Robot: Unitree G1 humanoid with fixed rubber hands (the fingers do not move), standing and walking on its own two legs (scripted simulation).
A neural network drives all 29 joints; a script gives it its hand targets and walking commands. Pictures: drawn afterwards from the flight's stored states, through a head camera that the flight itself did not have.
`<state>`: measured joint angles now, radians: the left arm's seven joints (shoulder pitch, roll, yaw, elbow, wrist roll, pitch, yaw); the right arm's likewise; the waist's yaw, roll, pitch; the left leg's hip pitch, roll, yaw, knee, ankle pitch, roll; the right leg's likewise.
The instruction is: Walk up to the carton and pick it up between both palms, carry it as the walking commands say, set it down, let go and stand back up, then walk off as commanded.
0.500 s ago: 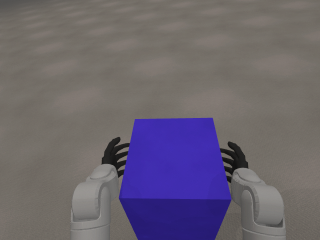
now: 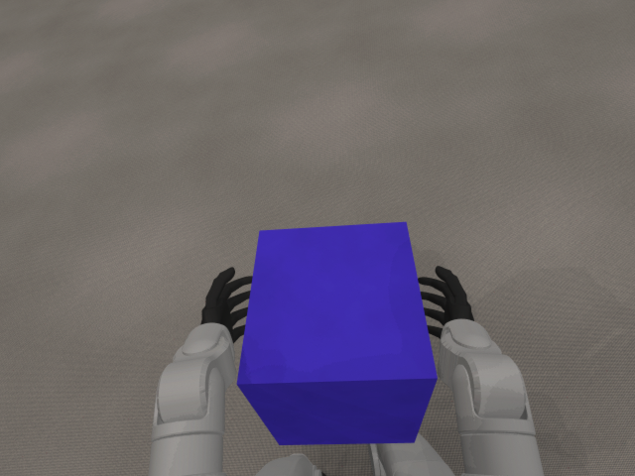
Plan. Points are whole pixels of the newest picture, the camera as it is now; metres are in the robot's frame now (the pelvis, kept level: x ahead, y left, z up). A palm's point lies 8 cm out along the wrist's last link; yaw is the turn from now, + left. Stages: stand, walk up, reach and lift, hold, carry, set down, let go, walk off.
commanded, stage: carry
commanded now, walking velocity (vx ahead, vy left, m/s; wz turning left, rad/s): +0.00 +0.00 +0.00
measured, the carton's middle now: (339, 339) +0.30 +0.01 -0.08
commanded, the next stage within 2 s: none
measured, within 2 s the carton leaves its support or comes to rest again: neither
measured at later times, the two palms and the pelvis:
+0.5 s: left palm (320, 320) +0.28 +0.02 +0.05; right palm (593, 313) +0.28 -0.27 +0.04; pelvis +0.00 -0.12 +0.00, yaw -1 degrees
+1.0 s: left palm (300, 360) +0.24 +0.05 +0.03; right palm (577, 350) +0.24 -0.24 +0.03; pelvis -0.03 -0.10 +0.00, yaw -1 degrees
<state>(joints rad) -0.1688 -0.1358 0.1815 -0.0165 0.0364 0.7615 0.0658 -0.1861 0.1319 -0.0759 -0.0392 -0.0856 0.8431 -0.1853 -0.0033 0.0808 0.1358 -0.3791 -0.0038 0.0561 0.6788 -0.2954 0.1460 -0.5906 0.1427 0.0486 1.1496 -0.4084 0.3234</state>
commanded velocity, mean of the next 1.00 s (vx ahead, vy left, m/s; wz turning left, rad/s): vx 0.00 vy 0.00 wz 0.00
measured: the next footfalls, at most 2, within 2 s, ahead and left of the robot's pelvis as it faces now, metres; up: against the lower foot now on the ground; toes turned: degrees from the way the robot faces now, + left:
right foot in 0.10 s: +0.07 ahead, -0.13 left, +0.00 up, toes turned +7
left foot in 0.60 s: +0.03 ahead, +0.03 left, +0.00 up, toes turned -1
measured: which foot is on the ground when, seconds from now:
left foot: down 0.00-0.12, up 0.14-0.58, down 0.60-1.00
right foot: up 0.00-0.08, down 0.10-1.00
